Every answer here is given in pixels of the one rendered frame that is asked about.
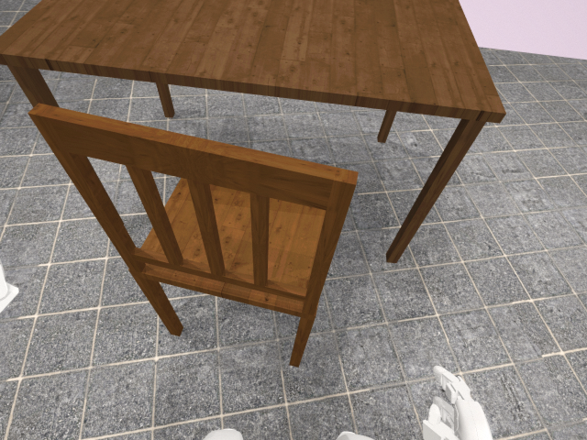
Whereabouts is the robot left hand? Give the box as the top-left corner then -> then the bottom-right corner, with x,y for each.
0,259 -> 19,313

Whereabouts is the robot right hand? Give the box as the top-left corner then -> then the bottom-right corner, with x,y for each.
423,366 -> 493,440

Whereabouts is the chair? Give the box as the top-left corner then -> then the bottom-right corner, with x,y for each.
28,103 -> 358,368

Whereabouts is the table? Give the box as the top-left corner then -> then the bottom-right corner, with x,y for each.
0,0 -> 506,263

